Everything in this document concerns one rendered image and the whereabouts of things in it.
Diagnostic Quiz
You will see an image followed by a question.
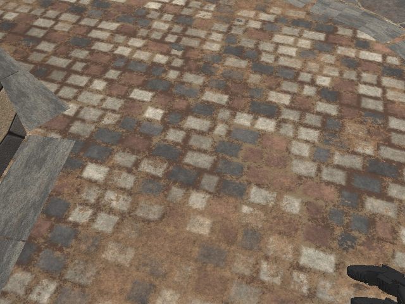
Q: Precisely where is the right robot hand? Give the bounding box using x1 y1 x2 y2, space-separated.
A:
347 264 405 304

